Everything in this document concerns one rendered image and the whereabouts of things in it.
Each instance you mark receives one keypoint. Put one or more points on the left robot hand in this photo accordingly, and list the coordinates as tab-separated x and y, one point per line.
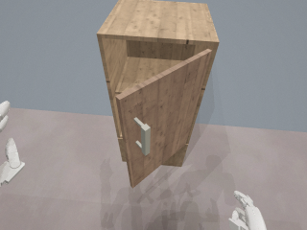
13	166

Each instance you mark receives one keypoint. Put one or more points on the cupboard door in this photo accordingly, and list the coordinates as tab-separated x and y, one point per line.
166	103

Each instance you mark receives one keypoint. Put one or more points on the handle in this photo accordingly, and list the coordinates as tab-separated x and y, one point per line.
145	144

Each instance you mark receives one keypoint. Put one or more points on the right robot hand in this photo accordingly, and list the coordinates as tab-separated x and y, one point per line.
250	219

